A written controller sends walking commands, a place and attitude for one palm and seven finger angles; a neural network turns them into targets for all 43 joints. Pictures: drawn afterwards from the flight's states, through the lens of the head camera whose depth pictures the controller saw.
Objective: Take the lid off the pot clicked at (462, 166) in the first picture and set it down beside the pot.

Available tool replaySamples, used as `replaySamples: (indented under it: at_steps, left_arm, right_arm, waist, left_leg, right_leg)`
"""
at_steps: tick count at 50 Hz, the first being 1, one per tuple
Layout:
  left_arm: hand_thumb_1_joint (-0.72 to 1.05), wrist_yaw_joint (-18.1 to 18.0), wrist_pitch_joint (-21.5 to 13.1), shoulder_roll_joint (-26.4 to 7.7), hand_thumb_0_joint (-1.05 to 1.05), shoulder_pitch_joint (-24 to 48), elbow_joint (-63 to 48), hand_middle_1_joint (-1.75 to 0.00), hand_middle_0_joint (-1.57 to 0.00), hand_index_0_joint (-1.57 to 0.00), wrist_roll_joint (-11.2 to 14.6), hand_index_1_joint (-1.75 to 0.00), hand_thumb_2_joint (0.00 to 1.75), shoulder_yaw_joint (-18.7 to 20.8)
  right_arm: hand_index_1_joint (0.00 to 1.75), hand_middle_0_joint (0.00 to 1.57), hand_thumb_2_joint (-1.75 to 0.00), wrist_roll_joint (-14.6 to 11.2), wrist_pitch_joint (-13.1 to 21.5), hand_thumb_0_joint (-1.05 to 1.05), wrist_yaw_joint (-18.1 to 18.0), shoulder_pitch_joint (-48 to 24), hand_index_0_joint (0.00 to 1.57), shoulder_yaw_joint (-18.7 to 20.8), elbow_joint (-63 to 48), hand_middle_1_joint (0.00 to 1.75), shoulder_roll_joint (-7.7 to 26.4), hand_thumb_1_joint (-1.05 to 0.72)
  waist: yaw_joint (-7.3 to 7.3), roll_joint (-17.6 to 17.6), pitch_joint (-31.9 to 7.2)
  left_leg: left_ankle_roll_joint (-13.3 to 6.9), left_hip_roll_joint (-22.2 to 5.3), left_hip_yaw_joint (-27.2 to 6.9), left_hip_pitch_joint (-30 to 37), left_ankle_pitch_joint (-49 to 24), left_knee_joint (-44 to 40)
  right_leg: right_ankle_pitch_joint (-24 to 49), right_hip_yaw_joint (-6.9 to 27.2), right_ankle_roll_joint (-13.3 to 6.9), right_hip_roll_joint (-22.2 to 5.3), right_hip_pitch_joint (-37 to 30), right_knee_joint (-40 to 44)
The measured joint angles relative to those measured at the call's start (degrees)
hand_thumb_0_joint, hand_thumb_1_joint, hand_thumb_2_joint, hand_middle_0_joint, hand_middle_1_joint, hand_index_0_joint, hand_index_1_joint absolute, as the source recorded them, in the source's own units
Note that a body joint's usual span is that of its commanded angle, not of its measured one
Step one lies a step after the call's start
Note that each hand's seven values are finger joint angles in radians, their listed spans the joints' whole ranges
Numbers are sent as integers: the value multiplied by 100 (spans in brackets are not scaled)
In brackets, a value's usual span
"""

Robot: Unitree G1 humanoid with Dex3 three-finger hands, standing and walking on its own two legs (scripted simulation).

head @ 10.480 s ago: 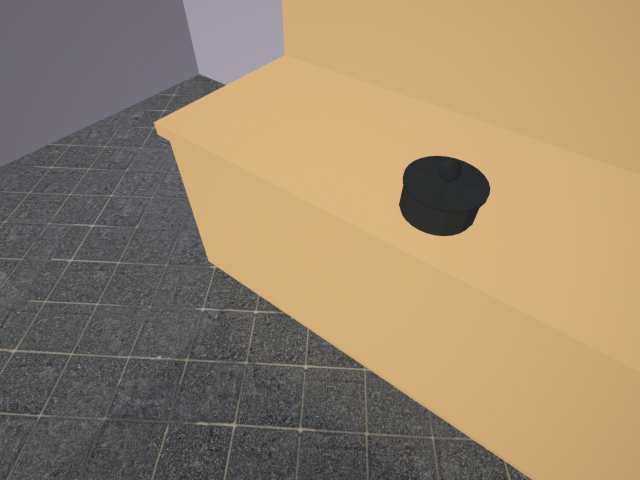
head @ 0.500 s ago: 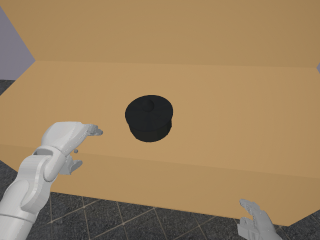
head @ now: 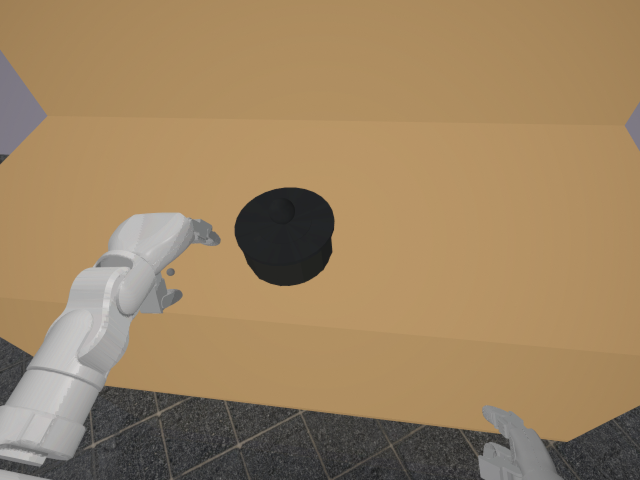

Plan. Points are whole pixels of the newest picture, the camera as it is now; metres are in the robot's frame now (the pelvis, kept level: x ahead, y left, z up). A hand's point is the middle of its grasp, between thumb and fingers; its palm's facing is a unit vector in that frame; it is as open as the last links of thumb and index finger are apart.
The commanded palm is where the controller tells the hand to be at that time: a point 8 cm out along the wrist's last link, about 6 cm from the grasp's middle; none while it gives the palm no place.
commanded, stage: move the open hand above the knob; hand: left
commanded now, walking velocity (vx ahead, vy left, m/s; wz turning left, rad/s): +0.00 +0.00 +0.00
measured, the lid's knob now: (281, 211) +0.52 +0.11 -0.01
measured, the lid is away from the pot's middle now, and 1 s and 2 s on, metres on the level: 0.00 0.00 0.00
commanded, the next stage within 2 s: lower the open fingers around the knob in 1.80 s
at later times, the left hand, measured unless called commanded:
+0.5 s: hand (221, 232) +0.41 +0.17 +0.08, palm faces -0.26 -0.04 -0.96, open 10.2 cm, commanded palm +0.40 +0.16 +0.14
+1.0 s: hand (256, 197) +0.47 +0.13 +0.08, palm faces -0.30 -0.03 -0.95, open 10.2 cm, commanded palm +0.47 +0.12 +0.14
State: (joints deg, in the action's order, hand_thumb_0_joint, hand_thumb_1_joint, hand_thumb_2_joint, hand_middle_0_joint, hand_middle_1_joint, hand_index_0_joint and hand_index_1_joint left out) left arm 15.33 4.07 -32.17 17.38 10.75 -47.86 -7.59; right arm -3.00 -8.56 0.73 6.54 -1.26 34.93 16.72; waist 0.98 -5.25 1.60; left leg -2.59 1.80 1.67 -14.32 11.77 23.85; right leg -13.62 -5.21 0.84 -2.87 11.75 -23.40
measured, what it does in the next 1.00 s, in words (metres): stands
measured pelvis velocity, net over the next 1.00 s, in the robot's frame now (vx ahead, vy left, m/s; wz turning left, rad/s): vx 0.01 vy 0.00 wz -0.03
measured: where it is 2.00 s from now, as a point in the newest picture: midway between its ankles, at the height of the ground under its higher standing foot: outside the picture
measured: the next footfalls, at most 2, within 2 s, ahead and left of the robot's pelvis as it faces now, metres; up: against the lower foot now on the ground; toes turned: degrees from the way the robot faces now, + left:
none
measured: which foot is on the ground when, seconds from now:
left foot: down 0.00-1.00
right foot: down 0.00-1.00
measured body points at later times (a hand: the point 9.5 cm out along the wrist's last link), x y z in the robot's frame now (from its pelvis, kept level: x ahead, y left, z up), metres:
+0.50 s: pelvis +0.01 +0.00 +0.00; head +0.05 -0.04 +0.44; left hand +0.42 +0.17 +0.13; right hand +0.16 -0.24 -0.13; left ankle +0.01 +0.09 -0.74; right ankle -0.02 -0.13 -0.74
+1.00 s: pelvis +0.01 +0.00 -0.01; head +0.06 -0.04 +0.44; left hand +0.48 +0.13 +0.14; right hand +0.11 -0.27 -0.15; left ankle +0.01 +0.09 -0.74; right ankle -0.02 -0.13 -0.74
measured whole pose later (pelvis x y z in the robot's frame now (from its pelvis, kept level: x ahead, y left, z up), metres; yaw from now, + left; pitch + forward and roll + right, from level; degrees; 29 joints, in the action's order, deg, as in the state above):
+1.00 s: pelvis +0.01 +0.00 -0.01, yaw -1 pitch +8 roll +0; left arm 12.6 7.9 -23.0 49.3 43.9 -50.8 -15.4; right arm -4.3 -11.5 0.7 10.6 0.3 39.6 16.6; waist -3.0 -4.2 -2.2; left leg -2.3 1.3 3.0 -21.5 14.3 28.0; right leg -16.4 -3.6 0.5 -2.6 20.2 -29.0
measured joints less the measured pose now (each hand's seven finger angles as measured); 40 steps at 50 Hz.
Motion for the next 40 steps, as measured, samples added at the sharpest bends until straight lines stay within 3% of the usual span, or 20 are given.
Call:
replaySamples:
  at_steps: [16,28,40]
  left_arm:
    - [-25,-138,231,302,0,785,505,-9,-82,-82,-89,-8,132,-411]
    - [-25,-234,508,628,0,1753,1603,-9,-82,-82,-194,-8,132,-729]
    - [-25,-120,418,704,0,2559,2584,-9,-82,-82,-216,-8,132,-755]
  right_arm:
    - [30,20,-90,-65,-40,1,51,122,20,35,69,30,-31,-90]
    - [30,20,-90,-130,-146,1,33,80,20,0,177,30,-84,-90]
    - [30,20,-90,-147,-233,1,-38,263,20,76,253,30,-26,-90]
  waist:
    - [-106,-7,-141]
    - [-174,17,-248]
    - [-317,67,-299]
  left_leg:
    - [-2,22,43,-185,107,121]
    - [24,2,50,-388,181,276]
    - [41,-44,77,-537,235,356]
  right_leg:
    - [-142,53,11,-33,241,-212]
    - [-245,66,-21,-21,473,-420]
    - [-278,99,-45,21,631,-487]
